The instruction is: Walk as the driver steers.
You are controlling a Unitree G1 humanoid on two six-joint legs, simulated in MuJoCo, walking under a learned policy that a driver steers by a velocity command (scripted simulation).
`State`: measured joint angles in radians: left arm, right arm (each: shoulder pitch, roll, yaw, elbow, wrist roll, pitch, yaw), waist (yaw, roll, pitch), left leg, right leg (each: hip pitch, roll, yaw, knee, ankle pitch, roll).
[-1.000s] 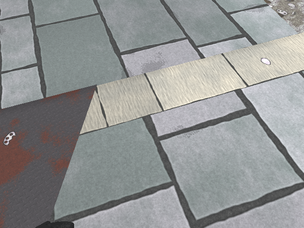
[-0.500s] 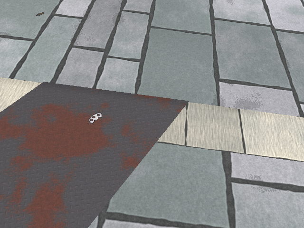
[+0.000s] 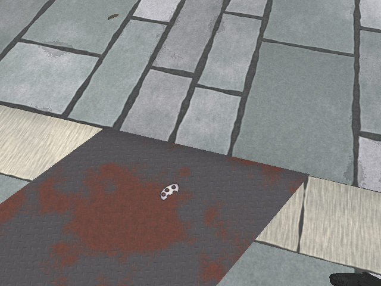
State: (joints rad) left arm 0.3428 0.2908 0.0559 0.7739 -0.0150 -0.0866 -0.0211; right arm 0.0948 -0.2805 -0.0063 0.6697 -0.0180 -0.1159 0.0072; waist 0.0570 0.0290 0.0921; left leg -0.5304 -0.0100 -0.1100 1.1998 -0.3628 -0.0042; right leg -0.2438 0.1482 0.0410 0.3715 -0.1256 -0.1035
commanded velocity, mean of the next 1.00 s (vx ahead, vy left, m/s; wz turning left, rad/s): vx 0.19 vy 0.00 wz -0.51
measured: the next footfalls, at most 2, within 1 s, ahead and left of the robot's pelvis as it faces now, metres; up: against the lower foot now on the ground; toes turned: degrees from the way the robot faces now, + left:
left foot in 0.22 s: +0.33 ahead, +0.10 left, +0.00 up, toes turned -23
right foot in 0.68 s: +0.15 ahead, -0.11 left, +0.00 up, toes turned -41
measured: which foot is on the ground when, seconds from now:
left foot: up 0.00-0.20, down 0.22-0.68, up 0.70-1.00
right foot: down 0.00-0.20, up 0.22-0.66, down 0.68-1.00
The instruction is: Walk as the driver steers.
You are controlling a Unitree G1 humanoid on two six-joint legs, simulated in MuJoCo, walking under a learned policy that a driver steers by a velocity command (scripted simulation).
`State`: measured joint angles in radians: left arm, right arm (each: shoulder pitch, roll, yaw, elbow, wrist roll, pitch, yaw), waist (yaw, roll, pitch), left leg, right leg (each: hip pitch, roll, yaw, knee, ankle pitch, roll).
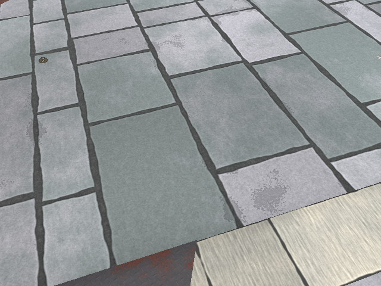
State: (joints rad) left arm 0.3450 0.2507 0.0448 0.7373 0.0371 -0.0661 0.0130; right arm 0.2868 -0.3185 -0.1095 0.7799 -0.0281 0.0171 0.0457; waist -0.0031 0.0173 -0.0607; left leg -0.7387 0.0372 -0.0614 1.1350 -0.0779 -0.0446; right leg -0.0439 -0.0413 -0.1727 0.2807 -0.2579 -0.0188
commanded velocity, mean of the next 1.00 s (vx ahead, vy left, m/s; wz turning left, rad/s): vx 0.92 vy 0.00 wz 0.24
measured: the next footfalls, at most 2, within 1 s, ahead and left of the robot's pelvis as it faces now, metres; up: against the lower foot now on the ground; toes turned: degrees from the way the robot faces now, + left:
left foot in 0.30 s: +0.33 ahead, +0.19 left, +0.00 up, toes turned +23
right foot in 0.84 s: +0.78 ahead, +0.29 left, -0.14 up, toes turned +24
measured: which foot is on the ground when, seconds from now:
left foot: up 0.00-0.28, down 0.30-0.82, up 0.84-1.00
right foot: down 0.00-0.32, up 0.34-0.82, down 0.84-1.00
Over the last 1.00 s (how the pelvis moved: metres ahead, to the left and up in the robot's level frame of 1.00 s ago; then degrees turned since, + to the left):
0.22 -0.04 0.01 -31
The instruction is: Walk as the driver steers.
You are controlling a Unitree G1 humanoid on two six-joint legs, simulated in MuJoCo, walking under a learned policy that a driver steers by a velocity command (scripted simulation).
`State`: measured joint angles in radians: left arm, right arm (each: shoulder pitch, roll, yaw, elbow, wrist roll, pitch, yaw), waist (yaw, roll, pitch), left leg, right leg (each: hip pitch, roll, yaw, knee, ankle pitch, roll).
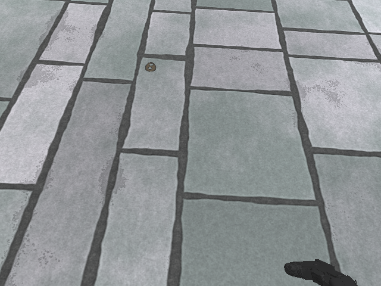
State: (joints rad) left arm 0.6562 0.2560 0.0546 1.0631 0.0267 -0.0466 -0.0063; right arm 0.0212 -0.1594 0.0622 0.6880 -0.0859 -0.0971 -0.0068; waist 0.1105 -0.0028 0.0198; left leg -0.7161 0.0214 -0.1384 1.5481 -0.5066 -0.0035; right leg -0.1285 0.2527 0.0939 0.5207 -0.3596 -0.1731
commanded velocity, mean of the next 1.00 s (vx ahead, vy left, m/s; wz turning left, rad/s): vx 1.00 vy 0.00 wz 0.06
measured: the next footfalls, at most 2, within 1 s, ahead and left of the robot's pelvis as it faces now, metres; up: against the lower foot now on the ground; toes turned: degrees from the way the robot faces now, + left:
left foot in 0.16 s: +0.42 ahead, +0.17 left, +0.00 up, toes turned -12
right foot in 0.56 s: +0.71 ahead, -0.19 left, +0.00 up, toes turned -16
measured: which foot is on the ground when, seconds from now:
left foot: up 0.00-0.14, down 0.16-0.56, up 0.58-0.96, down 0.98-1.00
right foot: down 0.00-0.18, up 0.20-0.54, down 0.56-0.98, up 1.00-1.00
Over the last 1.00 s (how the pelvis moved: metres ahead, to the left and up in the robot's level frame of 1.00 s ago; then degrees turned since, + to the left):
0.80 0.33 -0.17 14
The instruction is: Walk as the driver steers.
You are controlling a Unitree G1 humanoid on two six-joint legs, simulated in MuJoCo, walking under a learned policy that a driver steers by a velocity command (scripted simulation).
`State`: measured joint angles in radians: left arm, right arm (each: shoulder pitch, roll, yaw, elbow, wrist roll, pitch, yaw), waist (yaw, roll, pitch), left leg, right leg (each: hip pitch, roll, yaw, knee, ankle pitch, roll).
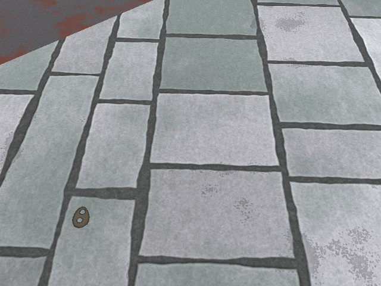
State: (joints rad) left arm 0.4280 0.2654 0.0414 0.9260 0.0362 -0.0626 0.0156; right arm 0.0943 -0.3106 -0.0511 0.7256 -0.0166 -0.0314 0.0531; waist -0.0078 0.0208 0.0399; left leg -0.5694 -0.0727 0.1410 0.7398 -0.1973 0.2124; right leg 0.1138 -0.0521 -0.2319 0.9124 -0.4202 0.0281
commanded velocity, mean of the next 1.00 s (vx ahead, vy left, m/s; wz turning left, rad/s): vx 0.60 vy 0.00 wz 0.24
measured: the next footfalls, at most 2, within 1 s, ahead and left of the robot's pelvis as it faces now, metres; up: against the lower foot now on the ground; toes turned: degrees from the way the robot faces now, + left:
right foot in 0.40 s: +0.63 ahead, -0.07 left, +0.00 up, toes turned +25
left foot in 0.80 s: +0.76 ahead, +0.23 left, +0.00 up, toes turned +15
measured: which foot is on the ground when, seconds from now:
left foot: down 0.00-0.42, up 0.44-0.78, down 0.80-1.00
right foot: up 0.00-0.38, down 0.40-0.80, up 0.82-1.00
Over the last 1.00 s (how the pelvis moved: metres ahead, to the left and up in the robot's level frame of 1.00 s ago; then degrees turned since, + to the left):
0.99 -0.08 -0.03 6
